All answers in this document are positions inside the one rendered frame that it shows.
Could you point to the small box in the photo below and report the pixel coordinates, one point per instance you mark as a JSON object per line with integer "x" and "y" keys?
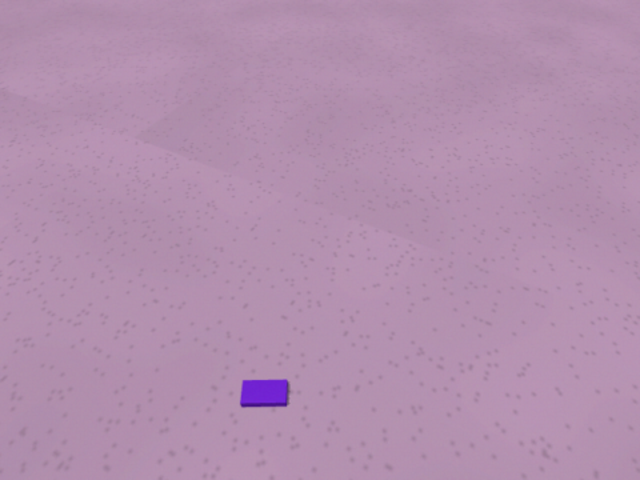
{"x": 264, "y": 393}

